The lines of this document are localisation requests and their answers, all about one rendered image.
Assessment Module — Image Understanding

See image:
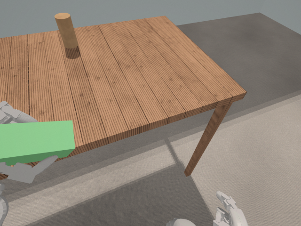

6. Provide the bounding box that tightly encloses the robot right hand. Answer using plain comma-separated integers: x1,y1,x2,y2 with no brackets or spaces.
213,191,249,226

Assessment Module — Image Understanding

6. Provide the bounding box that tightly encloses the robot left hand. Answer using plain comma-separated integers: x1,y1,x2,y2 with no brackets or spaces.
0,101,58,184

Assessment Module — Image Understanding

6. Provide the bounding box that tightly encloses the sponge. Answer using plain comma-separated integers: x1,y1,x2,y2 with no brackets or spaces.
0,121,75,166

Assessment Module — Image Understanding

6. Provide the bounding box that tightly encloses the table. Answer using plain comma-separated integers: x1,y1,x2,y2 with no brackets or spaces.
0,16,247,180

